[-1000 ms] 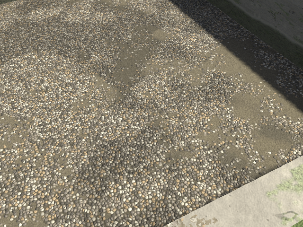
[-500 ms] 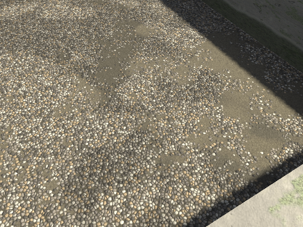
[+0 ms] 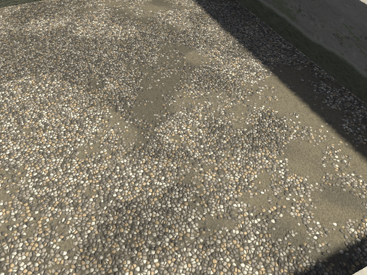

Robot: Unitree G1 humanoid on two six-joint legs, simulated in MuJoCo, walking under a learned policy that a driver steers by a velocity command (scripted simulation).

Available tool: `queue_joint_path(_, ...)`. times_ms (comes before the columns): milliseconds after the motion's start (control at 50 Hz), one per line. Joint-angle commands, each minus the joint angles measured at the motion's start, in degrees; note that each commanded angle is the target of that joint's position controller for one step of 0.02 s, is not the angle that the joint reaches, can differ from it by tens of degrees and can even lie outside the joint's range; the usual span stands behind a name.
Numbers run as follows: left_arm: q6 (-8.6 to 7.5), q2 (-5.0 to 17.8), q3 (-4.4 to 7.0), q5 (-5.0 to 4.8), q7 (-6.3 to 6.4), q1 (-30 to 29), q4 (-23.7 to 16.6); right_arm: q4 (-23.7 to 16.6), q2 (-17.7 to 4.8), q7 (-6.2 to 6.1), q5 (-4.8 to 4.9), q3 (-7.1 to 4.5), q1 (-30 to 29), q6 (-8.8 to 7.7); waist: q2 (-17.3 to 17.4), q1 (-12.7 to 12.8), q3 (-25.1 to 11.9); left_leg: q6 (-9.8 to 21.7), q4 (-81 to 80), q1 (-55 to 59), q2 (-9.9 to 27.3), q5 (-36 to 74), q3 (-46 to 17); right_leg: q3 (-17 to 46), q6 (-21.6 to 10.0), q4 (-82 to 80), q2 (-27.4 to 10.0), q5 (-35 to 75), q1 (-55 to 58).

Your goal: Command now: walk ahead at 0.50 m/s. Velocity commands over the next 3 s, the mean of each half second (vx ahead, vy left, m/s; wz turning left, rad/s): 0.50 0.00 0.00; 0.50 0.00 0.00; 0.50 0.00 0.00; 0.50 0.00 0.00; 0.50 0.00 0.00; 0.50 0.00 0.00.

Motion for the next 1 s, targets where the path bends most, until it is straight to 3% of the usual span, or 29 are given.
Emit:
queue_joint_path(20, -2.82, 4.59, -0.45, 0.21, -0.19, -9.93, -11.35, -9.65, -8.78, 0.76, 0.52, -0.63, -5.71, -0.37, 13.74, -0.78, 4.12, 9.92, -17.49, 5.37, 14.11, 10.41, -24.79, 6.06, 0.77, 2.73, -2.89, -2.34, -12.56)
queue_joint_path(40, -2.92, 4.96, -1.01, 2.24, -0.36, -9.36, -12.19, -10.78, -7.02, 0.95, -1.02, 0.48, -9.0, -0.47, 11.29, 0.63, 2.11, 10.16, -16.33, 4.6, 13.27, 22.55, -20.18, 6.07, 1.56, 3.05, -2.71, -0.76, -9.2)
queue_joint_path(60, -2.69, 4.09, -1.75, 3.81, -0.54, -7.15, -12.53, -11.84, -6.63, 1.25, -1.18, 0.98, -10.37, -0.61, 9.78, 1.89, -1.43, 9.18, -14.63, 5.67, 11.39, 28.44, -16.73, 5.56, 2.15, 1.99, -2.96, 0.34, -4.64)
queue_joint_path(100, -1.98, 4.0, -2.69, 4.58, -1.04, -6.72, -13.94, -12.41, -6.91, 1.59, -0.55, 1.48, -11.06, -0.15, 6.22, 1.66, -5.3, 6.1, -12.95, 7.8, 8.07, 25.08, -12.8, 5.2, 2.29, -1.23, -4.27, 5.54, 0.58)
queue_joint_path(140, -1.61, 4.62, -3.33, 4.04, -1.5, -9.11, -15.57, -13.08, -6.94, 2.13, -1.08, 2.04, -10.21, 0.24, 1.66, 0.26, -6.15, 4.47, -12.8, 8.88, 5.45, 20.11, -11.17, 6.58, 1.85, -2.78, -4.94, 7.42, 1.73)
queue_joint_path(220, -1.44, 5.78, -3.99, 3.52, -2.14, -12.41, -17.67, -14.84, -6.99, 2.73, -1.67, 2.79, -12.15, 0.58, -1.53, -0.32, -5.75, 3.24, -12.02, 10.36, 4.08, 16.14, -9.25, 8.92, 0.86, -6.4, -6.02, 7.69, 0.58)
queue_joint_path(460, -1.72, 7.13, -4.49, 3.02, -2.38, -16.18, -19.4, -17.77, -8.04, 3.34, -1.3, 3.12, -15.98, -0.79, 0.28, 0.04, -7.55, 1.63, -11.92, 8.69, 4.32, 12.19, -8.43, 10.91, 0.62, -8.38, -7.35, 8.41, 2.91)
queue_joint_path(840, -1.92, 7.92, -4.26, 3.13, -2.15, -15.5, -18.11, -18.13, -8.55, 2.58, -0.97, 3.34, -13.81, -1.11, 0.41, 0.08, -8.84, 1.18, -11.59, 9.73, 4.67, 16.3, -8.5, 11.12, 0.01, -8.38, -7.41, 13.15, 4.93)
queue_joint_path(860, -1.81, 7.14, -4.56, 3.5, -2.4, -15.95, -18.61, -18.58, -8.28, 2.6, -1.71, 3.51, -14.62, -0.9, 0.38, 0.36, -9.57, 1.21, -11.94, 9.63, 4.75, 17.01, -8.44, 11.36, -0.5, -8.44, -7.61, 14.16, 6.09)
queue_joint_path(880, -1.74, 7.1, -4.57, 3.52, -2.51, -16.1, -18.54, -18.6, -8.2, 2.63, -1.77, 3.52, -14.63, -0.82, 0.21, 0.25, -9.49, 1.1, -12.13, 9.54, 4.7, 17.15, -8.43, 11.42, -0.63, -8.43, -7.62, 14.45, 6.37)
queue_joint_path(900, -1.48, 7.69, -4.44, 3.02, -2.41, -15.27, -18.6, -18.59, -8.76, 2.57, -1.26, 3.43, -13.25, -0.53, 0.52, -0.21, -8.83, 1.24, -12.06, 9.92, 4.88, 21.0, -8.38, 11.13, -0.73, -6.84, -7.58, 17.79, 6.43)
queue_joint_path(920, -1.42, 7.59, -4.45, 3.09, -2.33, -14.58, -18.48, -18.48, -8.88, 2.52, -1.39, 3.43, -13.14, -0.39, 0.79, 0.18, -9.54, 1.36, -11.88, 10.5, 4.93, 22.52, -8.42, 10.98, -0.65, -6.74, -7.59, 18.67, 6.74)
queue_joint_path(940, -1.82, 6.28, -5.04, 2.44, -1.68, -16.02, -19.08, -18.8, -8.24, 2.11, -0.21, 3.41, -14.11, -0.99, -0.43, -0.52, -7.34, 0.67, -12.11, 11.24, 5.32, 25.99, -8.67, 11.66, 0.02, -7.5, -8.33, 21.16, 4.95)
queue_joint_path(1000, -2.13, 6.54, -5.14, 2.72, -1.17, -15.33, -19.07, -18.21, -8.68, 1.75, -0.59, 3.36, -13.6, -1.08, -0.36, -0.51, -10.03, 0.52, -12.16, 13.9, 5.78, 28.51, -8.91, 11.72, 0.49, -7.89, -8.61, 21.53, 6.27)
